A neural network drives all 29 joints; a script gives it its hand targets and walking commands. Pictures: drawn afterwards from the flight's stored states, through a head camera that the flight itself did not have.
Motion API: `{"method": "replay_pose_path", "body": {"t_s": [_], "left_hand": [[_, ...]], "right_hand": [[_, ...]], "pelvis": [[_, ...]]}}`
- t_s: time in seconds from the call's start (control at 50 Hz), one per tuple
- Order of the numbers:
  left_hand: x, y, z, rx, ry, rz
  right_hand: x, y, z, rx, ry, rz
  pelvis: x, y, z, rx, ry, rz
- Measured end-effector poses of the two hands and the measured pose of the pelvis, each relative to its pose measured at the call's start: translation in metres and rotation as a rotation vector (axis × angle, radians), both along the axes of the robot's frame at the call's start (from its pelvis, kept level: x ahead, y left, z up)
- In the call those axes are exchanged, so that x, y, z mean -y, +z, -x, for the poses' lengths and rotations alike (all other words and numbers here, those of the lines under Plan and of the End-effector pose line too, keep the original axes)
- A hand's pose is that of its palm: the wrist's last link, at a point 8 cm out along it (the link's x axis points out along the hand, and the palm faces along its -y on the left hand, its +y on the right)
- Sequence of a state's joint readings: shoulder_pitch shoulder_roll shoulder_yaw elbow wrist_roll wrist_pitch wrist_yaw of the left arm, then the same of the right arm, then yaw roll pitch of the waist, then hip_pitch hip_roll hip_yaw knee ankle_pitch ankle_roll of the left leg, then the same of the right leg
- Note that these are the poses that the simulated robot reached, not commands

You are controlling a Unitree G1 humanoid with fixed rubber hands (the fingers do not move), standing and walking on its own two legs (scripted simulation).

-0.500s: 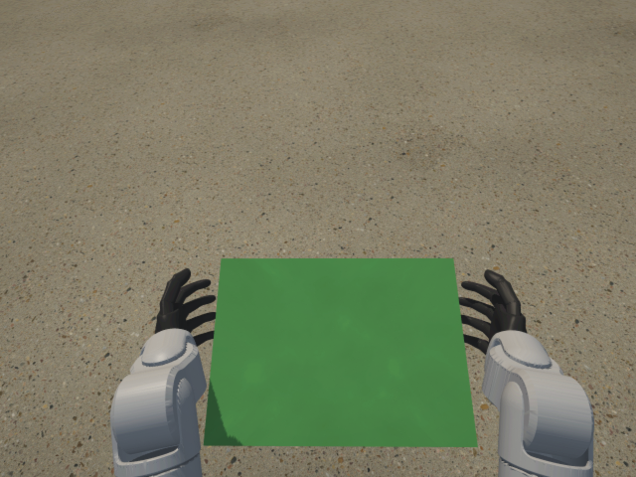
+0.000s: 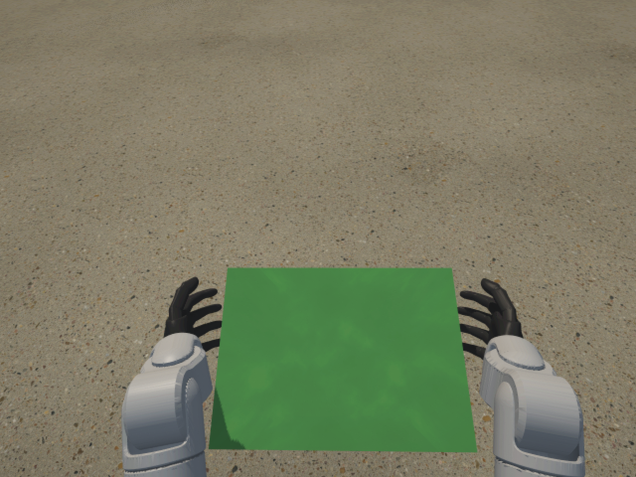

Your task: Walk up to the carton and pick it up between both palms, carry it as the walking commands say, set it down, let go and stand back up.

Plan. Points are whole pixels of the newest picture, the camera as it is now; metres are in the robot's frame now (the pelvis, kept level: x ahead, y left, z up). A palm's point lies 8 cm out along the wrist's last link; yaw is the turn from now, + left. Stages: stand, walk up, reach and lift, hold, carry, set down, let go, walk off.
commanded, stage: carry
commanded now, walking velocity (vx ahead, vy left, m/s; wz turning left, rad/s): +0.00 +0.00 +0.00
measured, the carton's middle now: (338, 358) +0.28 +0.00 -0.01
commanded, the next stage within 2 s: none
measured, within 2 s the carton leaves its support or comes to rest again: neither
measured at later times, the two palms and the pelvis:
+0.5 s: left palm (196, 377) +0.23 +0.16 +0.06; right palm (517, 383) +0.22 -0.19 +0.06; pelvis -0.03 -0.01 +0.00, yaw +0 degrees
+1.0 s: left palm (200, 377) +0.23 +0.16 +0.05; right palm (511, 382) +0.22 -0.19 +0.05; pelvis -0.03 -0.01 +0.00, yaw +0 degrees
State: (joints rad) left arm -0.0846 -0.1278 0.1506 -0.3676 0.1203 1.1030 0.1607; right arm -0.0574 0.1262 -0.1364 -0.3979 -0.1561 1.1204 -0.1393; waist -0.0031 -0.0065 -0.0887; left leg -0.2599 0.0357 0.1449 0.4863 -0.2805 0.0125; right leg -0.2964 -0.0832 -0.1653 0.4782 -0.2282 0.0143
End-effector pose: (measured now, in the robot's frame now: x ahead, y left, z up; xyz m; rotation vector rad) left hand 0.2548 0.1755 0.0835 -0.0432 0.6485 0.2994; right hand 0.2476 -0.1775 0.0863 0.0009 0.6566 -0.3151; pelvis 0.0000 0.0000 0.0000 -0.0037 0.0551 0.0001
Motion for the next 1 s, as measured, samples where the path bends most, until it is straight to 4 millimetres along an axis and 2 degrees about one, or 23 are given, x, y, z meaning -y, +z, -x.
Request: {"method": "replay_pose_path", "body": {"t_s": [0.2, 0.4, 1.0], "left_hand": [[0.007, -0.008, 0.017, 0.004, -0.013, -0.006], [0.013, -0.019, 0.027, 0.000, -0.025, -0.012], [0.015, -0.036, 0.023, -0.002, -0.040, -0.023]], "right_hand": [[0.008, -0.010, 0.018, 0.002, 0.001, -0.001], [0.014, -0.022, 0.029, -0.006, 0.017, 0.007], [0.017, -0.041, 0.023, -0.012, 0.039, 0.012]], "pelvis": [[0.004, 0.000, 0.019, 0.026, -0.001, -0.003], [0.008, 0.000, 0.030, 0.042, -0.002, -0.005], [0.008, 0.000, 0.031, 0.037, -0.002, -0.006]]}}
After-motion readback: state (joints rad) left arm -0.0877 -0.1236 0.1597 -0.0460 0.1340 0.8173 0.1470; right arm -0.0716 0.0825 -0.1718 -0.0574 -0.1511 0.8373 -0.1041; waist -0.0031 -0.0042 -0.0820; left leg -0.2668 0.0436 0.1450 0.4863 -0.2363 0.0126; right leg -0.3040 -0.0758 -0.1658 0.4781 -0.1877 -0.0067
